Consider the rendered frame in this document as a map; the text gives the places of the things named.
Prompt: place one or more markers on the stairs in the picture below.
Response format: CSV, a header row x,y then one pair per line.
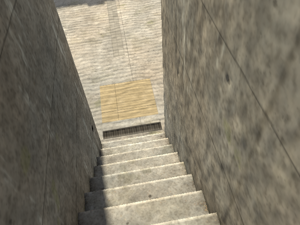
x,y
141,181

